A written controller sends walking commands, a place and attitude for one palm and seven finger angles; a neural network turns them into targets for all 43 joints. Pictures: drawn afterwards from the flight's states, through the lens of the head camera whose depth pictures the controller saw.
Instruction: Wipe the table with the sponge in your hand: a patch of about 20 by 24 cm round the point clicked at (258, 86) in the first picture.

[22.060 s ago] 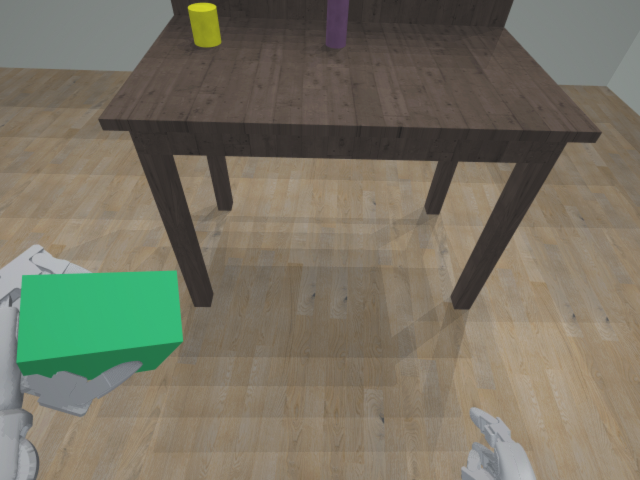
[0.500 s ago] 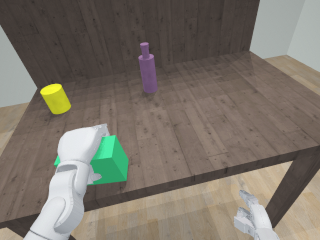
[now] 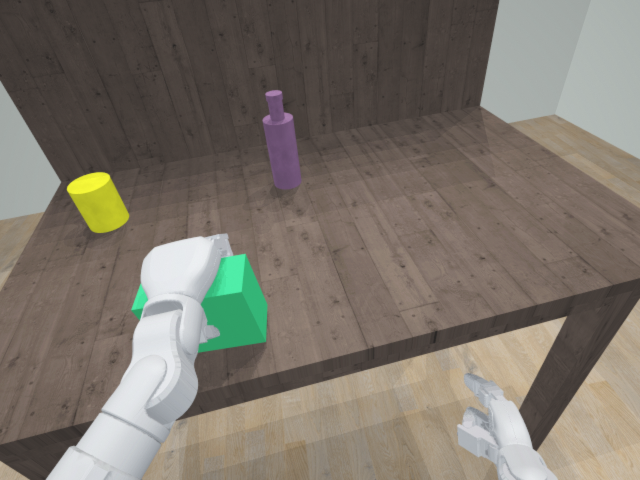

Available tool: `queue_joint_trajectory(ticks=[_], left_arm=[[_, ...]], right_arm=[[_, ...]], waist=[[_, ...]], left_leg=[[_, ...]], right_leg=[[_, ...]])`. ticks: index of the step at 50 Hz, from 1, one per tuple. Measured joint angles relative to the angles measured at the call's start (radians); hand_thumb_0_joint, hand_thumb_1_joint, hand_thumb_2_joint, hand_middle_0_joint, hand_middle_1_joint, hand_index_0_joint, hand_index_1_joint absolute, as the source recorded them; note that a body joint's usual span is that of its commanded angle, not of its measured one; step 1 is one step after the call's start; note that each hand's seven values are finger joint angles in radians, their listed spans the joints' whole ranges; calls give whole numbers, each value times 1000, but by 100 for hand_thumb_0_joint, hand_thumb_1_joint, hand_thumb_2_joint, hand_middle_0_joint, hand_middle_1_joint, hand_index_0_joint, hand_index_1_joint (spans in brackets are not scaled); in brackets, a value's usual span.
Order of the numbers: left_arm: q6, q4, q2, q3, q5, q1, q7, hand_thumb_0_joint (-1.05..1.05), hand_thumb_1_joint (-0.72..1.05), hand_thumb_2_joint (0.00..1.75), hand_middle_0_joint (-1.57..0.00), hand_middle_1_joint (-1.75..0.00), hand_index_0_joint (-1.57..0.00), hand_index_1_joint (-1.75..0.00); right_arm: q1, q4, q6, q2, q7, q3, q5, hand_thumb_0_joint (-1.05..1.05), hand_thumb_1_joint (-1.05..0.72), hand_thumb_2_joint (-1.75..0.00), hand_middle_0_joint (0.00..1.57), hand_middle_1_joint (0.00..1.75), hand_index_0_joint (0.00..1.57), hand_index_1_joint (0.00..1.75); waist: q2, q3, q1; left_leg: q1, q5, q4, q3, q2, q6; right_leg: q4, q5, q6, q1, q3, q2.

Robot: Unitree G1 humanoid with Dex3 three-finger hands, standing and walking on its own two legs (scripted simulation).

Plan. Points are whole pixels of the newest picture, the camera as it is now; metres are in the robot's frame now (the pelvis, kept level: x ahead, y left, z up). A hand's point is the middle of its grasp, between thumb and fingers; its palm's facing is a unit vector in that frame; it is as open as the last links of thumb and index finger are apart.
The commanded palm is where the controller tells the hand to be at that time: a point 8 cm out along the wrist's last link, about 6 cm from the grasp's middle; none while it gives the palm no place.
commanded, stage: wipe forward along the third lane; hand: left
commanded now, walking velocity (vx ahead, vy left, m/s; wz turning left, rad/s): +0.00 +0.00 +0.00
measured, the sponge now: (211, 314) +0.30 +0.21 +0.07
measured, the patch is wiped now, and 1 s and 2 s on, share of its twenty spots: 0.45 0.65 0.95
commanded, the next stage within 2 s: wipe back along the third lane in 1.42 s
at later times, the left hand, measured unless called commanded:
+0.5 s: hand (206, 269) +0.34 +0.22 +0.11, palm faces +0.03 -0.05 -1.00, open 10.1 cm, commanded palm +0.32 +0.22 +0.15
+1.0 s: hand (206, 244) +0.39 +0.24 +0.11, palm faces +0.00 -0.03 -1.00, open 10.1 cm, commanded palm +0.37 +0.24 +0.15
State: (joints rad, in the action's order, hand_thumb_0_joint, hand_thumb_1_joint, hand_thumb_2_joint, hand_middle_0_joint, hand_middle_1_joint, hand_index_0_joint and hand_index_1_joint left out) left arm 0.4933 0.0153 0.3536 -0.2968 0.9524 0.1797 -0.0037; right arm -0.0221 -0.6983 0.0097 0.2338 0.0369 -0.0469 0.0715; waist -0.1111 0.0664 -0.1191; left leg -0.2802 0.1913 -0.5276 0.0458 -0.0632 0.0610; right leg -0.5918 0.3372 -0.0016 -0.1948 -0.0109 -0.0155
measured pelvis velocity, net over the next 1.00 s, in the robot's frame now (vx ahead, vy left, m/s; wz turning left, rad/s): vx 0.01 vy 0.00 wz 0.01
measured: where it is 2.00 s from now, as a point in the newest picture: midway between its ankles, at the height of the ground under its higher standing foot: outside the picture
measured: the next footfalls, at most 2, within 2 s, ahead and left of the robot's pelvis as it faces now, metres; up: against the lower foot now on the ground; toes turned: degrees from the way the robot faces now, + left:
none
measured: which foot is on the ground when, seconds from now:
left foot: down 0.00-1.00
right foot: down 0.00-1.00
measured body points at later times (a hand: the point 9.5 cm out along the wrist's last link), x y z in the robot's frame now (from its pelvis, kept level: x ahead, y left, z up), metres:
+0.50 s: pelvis +0.02 -0.01 +0.00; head -0.01 -0.06 +0.45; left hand +0.34 +0.22 +0.17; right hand +0.24 -0.22 -0.09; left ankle +0.06 +0.17 -0.73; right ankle -0.01 -0.12 -0.73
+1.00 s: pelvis +0.01 +0.00 +0.00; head +0.00 -0.03 +0.45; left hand +0.39 +0.24 +0.17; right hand +0.20 -0.23 -0.11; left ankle +0.06 +0.17 -0.73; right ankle -0.01 -0.12 -0.73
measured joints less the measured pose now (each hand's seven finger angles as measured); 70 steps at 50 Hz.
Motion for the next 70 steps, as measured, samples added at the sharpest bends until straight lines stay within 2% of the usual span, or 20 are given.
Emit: queue_joint_trajectory(ticks=[12, 23, 36, 42, 62, 70], left_arm=[[29, 137, -8, -4, 35, 93, 24, -2, -52, 108, -73, -134, -76, -133], [-10, 217, 6, 50, 33, 140, 36, -2, -53, 108, -73, -134, -76, -134], [-34, 323, -4, 62, 43, 226, 26, -1, -53, 108, -73, -134, -76, -134], [-49, 433, 4, 68, 43, 316, 22, -1, -53, 108, -73, -135, -76, -134], [-122, 698, 42, 131, 53, 496, -2, 0, -53, 109, -73, -135, -75, -135], [-148, 766, 49, 150, 63, 545, -13, 0, -53, 109, -73, -135, -76, -135]], right_arm=[[-11, -5, 9, 22, 5, 11, 5, 2, -91, -90, 20, 30, 20, 30], [-47, -4, 19, 30, 13, 19, 6, 2, -91, -90, 20, 30, 20, 30], [-74, -11, 43, 32, 15, 26, 11, 2, -91, -90, 20, 30, 20, 30], [-78, -13, 48, 26, 24, 24, 15, 1, -91, -90, 20, 30, 20, 30], [-154, -27, 75, 31, 20, 41, 13, 1, -91, -90, 20, 30, 20, 30], [-177, -32, 85, 27, 9, 52, 8, 1, -91, -90, 20, 30, 20, 30]], waist=[[-1, 13, 13], [6, 24, 28], [14, 35, 37], [23, 31, 53], [39, 42, 105], [39, 51, 115]], left_leg=[[-22, 10, -8, 8, 2, -4], [-43, 22, -15, 12, -2, -8], [-79, 26, -30, 17, 3, -11], [-102, 22, -36, 19, 4, -10], [-164, 25, -52, 8, 7, -13], [-188, 31, -59, 3, 8, -17]], right_leg=[[-14, 16, -5, -21, -8, -1], [-12, 24, -9, -36, -12, 4], [-17, 25, -4, -66, -16, 0], [-21, 20, -2, -86, -17, -1], [0, 1, 16, -135, -5, -4], [12, -4, 23, -152, 0, -6]])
